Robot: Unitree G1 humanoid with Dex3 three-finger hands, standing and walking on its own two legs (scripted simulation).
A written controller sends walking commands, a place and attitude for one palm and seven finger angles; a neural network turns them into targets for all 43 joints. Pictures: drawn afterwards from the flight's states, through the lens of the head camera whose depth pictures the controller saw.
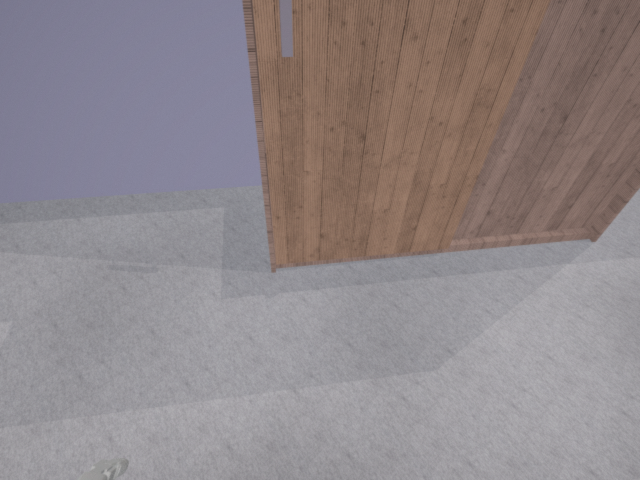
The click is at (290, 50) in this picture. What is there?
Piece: wardrobe's sliding door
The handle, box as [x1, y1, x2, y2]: [279, 0, 292, 56]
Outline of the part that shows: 279,0 282,56 292,56 291,0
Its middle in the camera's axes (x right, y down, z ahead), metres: -0.08 -0.54 +0.81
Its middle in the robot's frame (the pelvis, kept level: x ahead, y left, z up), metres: +0.98 +0.14 +0.25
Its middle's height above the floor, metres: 1.02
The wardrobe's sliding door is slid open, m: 0.00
